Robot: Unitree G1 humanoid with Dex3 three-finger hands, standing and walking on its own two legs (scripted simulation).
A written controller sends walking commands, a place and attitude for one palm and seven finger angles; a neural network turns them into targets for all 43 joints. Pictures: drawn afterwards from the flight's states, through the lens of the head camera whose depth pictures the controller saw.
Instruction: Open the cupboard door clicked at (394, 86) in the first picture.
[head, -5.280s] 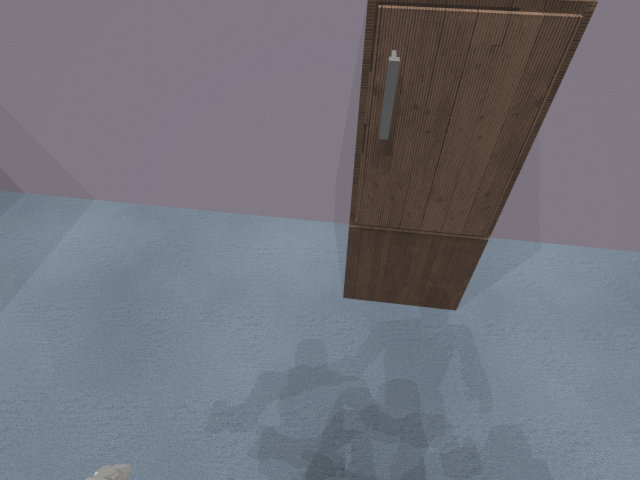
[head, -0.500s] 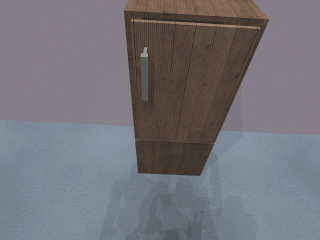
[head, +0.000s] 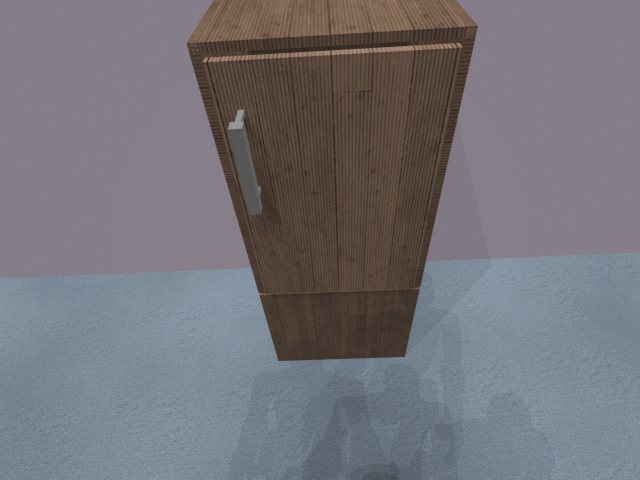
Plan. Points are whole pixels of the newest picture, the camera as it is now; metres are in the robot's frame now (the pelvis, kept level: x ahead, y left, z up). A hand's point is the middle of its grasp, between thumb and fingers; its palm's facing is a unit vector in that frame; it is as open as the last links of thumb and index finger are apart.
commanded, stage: look again from close up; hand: left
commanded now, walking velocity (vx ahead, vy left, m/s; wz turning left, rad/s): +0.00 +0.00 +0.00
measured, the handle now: (248, 164) +0.60 +0.15 +0.09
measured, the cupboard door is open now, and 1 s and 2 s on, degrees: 0 0 0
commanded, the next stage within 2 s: shuffle to correct the standing spot in 0.26 s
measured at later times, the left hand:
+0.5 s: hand out of the picture -0.03 +0.14 -0.17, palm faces +0.06 -0.98 -0.17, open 7.4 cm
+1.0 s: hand out of the picture +0.06 +0.11 -0.16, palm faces +0.07 -0.97 -0.23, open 7.3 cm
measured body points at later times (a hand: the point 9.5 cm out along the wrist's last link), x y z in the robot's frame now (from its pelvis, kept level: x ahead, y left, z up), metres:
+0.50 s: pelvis -0.01 -0.02 +0.00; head -0.02 -0.02 +0.45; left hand -0.03 +0.20 -0.16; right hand -0.04 -0.23 -0.16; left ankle -0.03 +0.13 -0.73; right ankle +0.00 -0.10 -0.73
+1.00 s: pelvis +0.06 -0.06 +0.00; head +0.08 -0.09 +0.45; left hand +0.06 +0.16 -0.14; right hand +0.04 -0.28 -0.17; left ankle +0.02 +0.08 -0.67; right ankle +0.05 -0.11 -0.73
